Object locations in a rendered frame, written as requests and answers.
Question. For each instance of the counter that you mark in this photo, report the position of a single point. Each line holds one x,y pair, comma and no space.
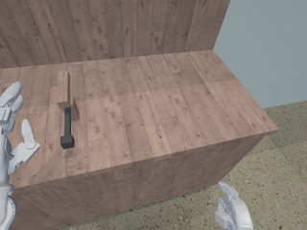
155,113

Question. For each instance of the robot right hand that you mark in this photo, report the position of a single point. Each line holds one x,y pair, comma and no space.
236,214

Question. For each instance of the robot left hand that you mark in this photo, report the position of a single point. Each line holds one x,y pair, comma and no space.
10,103

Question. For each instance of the robot left forearm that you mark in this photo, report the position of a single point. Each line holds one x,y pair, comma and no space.
8,206

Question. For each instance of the tap lever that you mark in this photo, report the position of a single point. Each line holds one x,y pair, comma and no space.
67,141

